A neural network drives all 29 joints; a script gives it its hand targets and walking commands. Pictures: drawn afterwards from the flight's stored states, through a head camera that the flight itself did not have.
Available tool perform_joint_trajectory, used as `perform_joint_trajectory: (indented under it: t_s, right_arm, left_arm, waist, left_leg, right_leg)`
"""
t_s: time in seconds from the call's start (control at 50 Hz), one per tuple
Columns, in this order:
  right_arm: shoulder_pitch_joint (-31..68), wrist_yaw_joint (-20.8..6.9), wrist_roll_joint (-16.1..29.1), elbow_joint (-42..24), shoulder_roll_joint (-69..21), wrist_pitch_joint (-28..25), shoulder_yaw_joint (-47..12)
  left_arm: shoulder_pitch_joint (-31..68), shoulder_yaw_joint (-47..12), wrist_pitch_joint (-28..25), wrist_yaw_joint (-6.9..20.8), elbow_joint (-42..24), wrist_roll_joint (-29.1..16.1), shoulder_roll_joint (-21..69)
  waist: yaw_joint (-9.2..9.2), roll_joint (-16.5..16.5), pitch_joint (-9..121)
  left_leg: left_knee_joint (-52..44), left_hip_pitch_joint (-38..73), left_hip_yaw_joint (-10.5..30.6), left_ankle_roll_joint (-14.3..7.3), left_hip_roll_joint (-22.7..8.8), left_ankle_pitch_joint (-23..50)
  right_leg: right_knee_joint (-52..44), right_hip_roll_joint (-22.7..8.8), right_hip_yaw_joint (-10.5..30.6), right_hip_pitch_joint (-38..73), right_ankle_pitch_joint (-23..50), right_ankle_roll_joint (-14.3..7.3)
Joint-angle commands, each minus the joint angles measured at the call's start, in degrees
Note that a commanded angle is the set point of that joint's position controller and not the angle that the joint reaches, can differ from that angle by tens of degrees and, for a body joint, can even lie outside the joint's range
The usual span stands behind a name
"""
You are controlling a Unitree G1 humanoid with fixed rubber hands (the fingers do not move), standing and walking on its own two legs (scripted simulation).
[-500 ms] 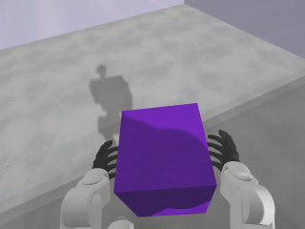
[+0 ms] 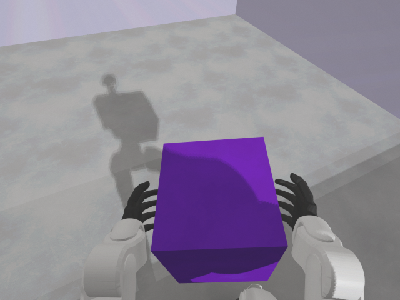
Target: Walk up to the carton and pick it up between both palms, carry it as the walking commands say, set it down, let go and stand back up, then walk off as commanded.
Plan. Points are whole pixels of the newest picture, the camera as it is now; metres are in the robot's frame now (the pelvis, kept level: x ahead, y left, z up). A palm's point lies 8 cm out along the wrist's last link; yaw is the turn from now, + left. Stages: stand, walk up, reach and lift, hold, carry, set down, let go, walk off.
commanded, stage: carry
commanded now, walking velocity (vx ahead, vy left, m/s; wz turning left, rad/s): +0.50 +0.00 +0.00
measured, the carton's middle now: (217, 215) +0.30 -0.01 +0.00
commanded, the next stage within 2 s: none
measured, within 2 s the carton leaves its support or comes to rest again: neither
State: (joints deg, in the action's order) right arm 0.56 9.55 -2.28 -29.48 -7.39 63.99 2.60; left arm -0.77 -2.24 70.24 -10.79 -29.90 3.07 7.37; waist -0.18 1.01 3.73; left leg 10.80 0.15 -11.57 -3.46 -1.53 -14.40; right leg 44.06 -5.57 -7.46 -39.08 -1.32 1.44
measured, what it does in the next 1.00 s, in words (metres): walks ahead: right foot, then left foot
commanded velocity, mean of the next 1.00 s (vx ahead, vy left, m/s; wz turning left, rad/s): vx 0.50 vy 0.00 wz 0.00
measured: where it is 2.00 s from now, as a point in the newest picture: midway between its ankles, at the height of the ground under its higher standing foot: (201, 127)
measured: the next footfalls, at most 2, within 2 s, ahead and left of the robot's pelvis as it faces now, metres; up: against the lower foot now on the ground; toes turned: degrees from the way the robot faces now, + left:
right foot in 0.18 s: +0.35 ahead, -0.09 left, +0.00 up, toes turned -9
left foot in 0.70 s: +0.72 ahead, +0.09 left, +0.00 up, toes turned +13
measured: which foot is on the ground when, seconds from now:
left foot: down 0.00-0.20, up 0.22-0.68, down 0.70-1.00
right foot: up 0.00-0.16, down 0.18-0.70, up 0.72-1.00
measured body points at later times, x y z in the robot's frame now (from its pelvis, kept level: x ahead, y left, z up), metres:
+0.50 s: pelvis +0.37 -0.03 +0.01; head +0.38 -0.06 +0.45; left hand +0.61 +0.12 +0.08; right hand +0.64 -0.17 +0.08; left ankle +0.47 +0.17 -0.67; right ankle +0.31 -0.09 -0.75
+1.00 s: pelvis +0.74 +0.03 +0.00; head +0.75 +0.05 +0.45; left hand +0.99 +0.17 +0.06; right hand +1.00 -0.12 +0.09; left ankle +0.68 +0.08 -0.75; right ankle +0.83 -0.13 -0.68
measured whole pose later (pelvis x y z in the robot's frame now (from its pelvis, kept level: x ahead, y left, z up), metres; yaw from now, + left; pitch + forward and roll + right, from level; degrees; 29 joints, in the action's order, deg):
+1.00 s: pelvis +0.74 +0.03 +0.00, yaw +0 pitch +4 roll -3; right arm 0.4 10.1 -2.2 -28.8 -7.4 63.8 2.6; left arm -0.7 -2.2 69.0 -10.6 -28.3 3.0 7.4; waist -0.7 0.5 2.7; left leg 12.7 -4.8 -12.3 -4.2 -0.7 -12.1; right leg 49.6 -5.9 -5.2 -36.9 -5.3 1.4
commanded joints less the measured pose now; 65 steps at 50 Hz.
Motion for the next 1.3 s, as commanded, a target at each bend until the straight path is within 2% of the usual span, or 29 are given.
perform_joint_trajectory:
  t_s: [0.0,0.08,0.14,0.16,0.18,0.2,0.22,0.26,0.34,0.44,0.52,0.58,0.64,0.68,0.7,0.72,0.74,0.78,0.8,0.84,0.96,1.08,1.14,1.18,1.2,1.22,1.24,1.26,1.28]
  right_arm:
    - [15.62,-9.77,15.35,-3.38,-47.50,2.40,-32.82]
    - [16.25,-8.83,15.91,-5.20,-45.79,3.44,-33.56]
    - [18.73,-8.60,17.00,-6.71,-45.53,4.11,-34.96]
    - [19.37,-8.44,17.11,-6.39,-45.11,4.37,-35.29]
    - [18.95,-8.16,17.80,-6.85,-45.06,4.88,-35.61]
    - [19.91,-8.29,16.95,-6.88,-45.61,4.93,-36.39]
    - [20.41,-8.54,16.87,-5.33,-47.98,4.54,-36.32]
    - [20.78,-9.32,16.70,-2.82,-52.94,3.41,-37.12]
    - [19.47,-9.00,15.73,-1.62,-56.21,0.66,-37.43]
    - [19.24,-7.41,15.38,-2.19,-54.37,0.06,-38.18]
    - [19.74,-6.94,15.93,-2.65,-52.69,1.36,-39.12]
    - [19.08,-6.84,15.99,-2.90,-51.13,2.68,-38.68]
    - [19.65,-6.95,16.07,-3.72,-50.17,3.50,-37.98]
    - [19.15,-7.09,15.96,-3.07,-49.28,3.85,-37.43]
    - [20.30,-7.52,16.13,-3.29,-49.16,4.03,-37.25]
    - [18.86,-7.72,15.47,-0.61,-48.94,4.12,-35.95]
    - [19.28,-7.95,15.85,-1.21,-50.93,3.60,-35.34]
    - [19.71,-8.89,15.92,-0.56,-54.38,2.89,-35.29]
    - [20.99,-9.49,16.57,-1.17,-56.22,2.31,-35.88]
    - [21.52,-10.26,17.03,-2.64,-57.36,1.05,-36.02]
    - [19.03,-10.68,17.21,-4.19,-50.94,0.51,-34.70]
    - [14.89,-9.16,15.01,-3.97,-45.80,1.96,-32.53]
    - [16.35,-8.55,15.84,-6.50,-45.34,2.38,-33.79]
    - [17.34,-8.27,16.25,-7.14,-44.94,3.18,-34.77]
    - [18.22,-8.16,16.31,-7.27,-44.45,3.55,-35.24]
    - [18.42,-7.99,17.16,-7.78,-44.44,4.15,-35.31]
    - [18.27,-8.03,16.22,-7.23,-44.66,4.30,-35.64]
    - [20.13,-8.30,16.52,-6.08,-47.17,3.96,-36.18]
    - [19.98,-8.66,16.40,-4.52,-49.60,3.67,-36.61]
  left_arm:
    - [26.93,-33.82,-4.97,6.44,-10.72,-15.94,49.62]
    - [26.99,-33.43,-3.77,5.99,-10.79,-16.06,48.13]
    - [24.94,-32.15,-3.24,6.03,-9.88,-16.19,46.68]
    - [25.06,-31.49,-3.10,6.45,-9.75,-16.10,46.15]
    - [25.08,-30.93,-3.13,6.58,-9.65,-16.51,44.49]
    - [24.06,-30.31,-3.33,6.81,-7.52,-16.89,46.55]
    - [24.70,-30.03,-3.81,7.20,-7.92,-17.32,48.68]
    - [26.81,-31.11,-4.83,8.36,-7.78,-17.23,52.84]
    - [29.44,-32.68,-7.19,10.12,-10.22,-19.45,53.64]
    - [27.15,-31.34,-7.58,10.79,-9.98,-19.60,49.00]
    - [24.73,-29.80,-6.83,10.42,-9.27,-18.61,46.07]
    - [23.96,-29.41,-5.86,9.74,-9.03,-18.09,44.87]
    - [25.76,-30.82,-4.97,9.21,-10.46,-18.44,44.44]
    - [26.86,-31.62,-4.25,8.99,-10.47,-18.01,43.69]
    - [29.09,-32.17,-3.96,8.92,-11.52,-17.91,43.23]
    - [28.92,-31.92,-3.38,8.90,-12.00,-17.11,44.51]
    - [29.61,-33.57,-3.64,8.86,-11.11,-18.51,47.24]
    - [29.24,-33.72,-4.44,9.20,-8.59,-18.49,51.14]
    - [29.55,-33.69,-5.24,9.32,-8.45,-18.14,53.26]
    - [28.87,-33.74,-6.83,9.37,-7.96,-17.80,56.16]
    - [26.17,-32.97,-7.52,7.25,-10.04,-15.80,52.21]
    - [26.94,-33.26,-5.31,6.37,-10.74,-15.78,48.33]
    - [26.83,-33.26,-4.83,6.29,-11.51,-16.54,47.68]
    - [24.82,-31.73,-4.09,6.21,-9.92,-16.22,46.82]
    - [24.77,-30.70,-3.83,6.55,-9.76,-15.82,46.16]
    - [25.06,-30.34,-3.67,6.57,-9.96,-16.23,44.53]
    - [23.41,-29.57,-3.72,6.74,-7.54,-16.65,46.25]
    - [24.48,-29.16,-4.06,7.20,-7.79,-17.17,48.31]
    - [25.68,-29.22,-4.43,7.55,-7.64,-16.56,50.20]
  waist:
    - [-1.25,7.86,5.36]
    - [-1.45,9.28,7.26]
    - [1.08,6.94,15.38]
    - [2.29,3.69,18.79]
    - [2.14,-11.09,25.15]
    - [1.89,-18.21,22.88]
    - [1.53,-11.91,20.72]
    - [0.76,-3.13,18.32]
    - [0.29,-6.84,15.02]
    - [0.62,-9.55,11.26]
    - [1.73,-10.64,7.06]
    - [2.45,-10.89,5.90]
    - [2.41,-12.57,9.15]
    - [0.14,-9.04,15.66]
    - [-1.30,-3.18,20.04]
    - [-1.27,14.43,23.80]
    - [-1.00,13.02,22.88]
    - [-0.90,2.22,19.62]
    - [-0.65,0.04,18.84]
    - [-0.49,0.78,18.10]
    - [-0.17,5.61,11.54]
    - [-1.26,8.95,5.92]
    - [-0.99,8.87,10.10]
    - [0.94,6.86,16.09]
    - [2.05,3.65,19.56]
    - [2.12,-9.87,25.95]
    - [1.82,-17.47,23.20]
    - [1.43,-12.30,20.61]
    - [0.81,-5.98,19.78]
  left_leg:
    - [-2.40,6.58,1.62,-0.61,-8.86,30.70]
    - [1.95,8.23,-0.17,0.12,-10.35,43.37]
    - [24.01,5.84,-1.67,1.75,-8.70,46.78]
    - [35.60,-2.63,-0.27,2.37,-8.16,33.71]
    - [54.33,-19.96,2.05,4.02,-3.47,11.10]
    - [65.53,-32.78,6.64,4.41,3.90,-15.11]
    - [68.32,-36.61,12.59,3.69,0.87,-12.11]
    - [60.51,-33.67,13.82,3.85,-4.42,-3.68]
    - [48.78,-34.06,9.30,5.50,-5.28,3.85]
    - [40.42,-39.94,3.96,6.28,-4.07,13.21]
    - [28.87,-37.94,-0.41,5.63,-1.92,17.53]
    - [19.75,-32.41,-2.90,4.24,0.61,19.87]
    - [15.26,-24.82,-4.78,2.63,3.06,17.43]
    - [11.20,-4.99,-5.84,1.76,3.81,15.65]
    - [13.32,9.78,5.37,-0.55,-5.46,10.08]
    - [7.67,20.05,34.36,-9.96,-22.36,0.64]
    - [3.61,19.09,39.65,-10.48,-23.02,6.88]
    - [2.69,10.11,26.35,-7.77,-19.11,17.23]
    - [2.30,8.15,22.16,-6.02,-17.72,18.87]
    - [0.96,5.25,16.01,-4.06,-15.31,18.05]
    - [-1.88,5.76,6.65,-1.96,-11.42,21.80]
    - [-1.46,7.60,0.07,-0.72,-8.88,35.32]
    - [6.02,9.43,-1.26,0.17,-10.07,46.99]
    - [22.78,6.88,-2.88,1.95,-8.74,45.24]
    - [34.39,-0.95,-1.25,2.80,-8.47,32.01]
    - [53.04,-18.57,1.12,4.42,-3.78,10.03]
    - [64.11,-32.65,5.90,4.82,3.66,-15.99]
    - [66.92,-36.94,12.09,4.05,0.41,-12.84]
    - [63.90,-36.03,13.96,3.56,-2.76,-7.24]
  right_leg:
    - [-9.85,3.55,-5.99,0.91,5.56,-0.87]
    - [-17.96,5.81,-6.46,11.19,9.22,-2.99]
    - [-18.91,8.60,-9.05,31.27,2.16,-3.42]
    - [-17.52,2.16,-2.10,40.90,-5.91,-4.35]
    - [-18.82,-16.39,25.43,54.54,-14.02,-11.62]
    - [-28.13,-20.68,40.03,56.42,-9.91,-16.37]
    - [-28.24,-18.41,35.41,52.16,-4.87,-15.73]
    - [-30.50,-15.56,23.97,41.59,-5.54,-11.30]
    - [-36.08,-10.77,12.73,38.48,-8.77,-7.67]
    - [-34.70,-7.50,3.92,45.19,12.47,-4.98]
    - [-33.67,-4.43,-1.25,46.42,19.35,-4.76]
    - [-33.40,-5.19,-2.46,47.33,24.84,-6.78]
    - [-25.22,-7.05,-3.24,52.08,38.85,-6.04]
    - [-8.09,-4.96,-6.40,45.33,34.92,-3.56]
    - [4.24,-3.57,-4.49,31.06,14.94,-1.79]
    - [22.31,5.66,-3.42,10.09,-19.57,-0.21]
    - [30.45,6.16,6.21,3.54,-25.43,-0.55]
    - [26.27,0.82,8.95,3.36,-18.19,-1.85]
    - [22.20,-0.29,8.16,4.33,-16.44,-1.54]
    - [17.25,-0.80,6.18,6.15,-13.06,-0.92]
    - [3.74,0.32,0.07,-0.50,-0.81,0.26]
    - [-14.39,4.68,-6.35,4.98,7.40,-2.21]
    - [-19.02,7.01,-7.19,15.14,8.29,-3.34]
    - [-21.14,8.33,-8.46,30.86,4.25,-3.46]
    - [-19.35,1.75,-1.03,40.35,-4.55,-4.63]
    - [-18.90,-16.03,24.84,54.16,-12.86,-11.68]
    - [-27.86,-20.64,39.93,56.83,-8.56,-15.98]
    - [-28.48,-18.81,35.46,52.01,-5.28,-15.32]
    - [-29.34,-17.21,29.79,46.79,-4.41,-12.67]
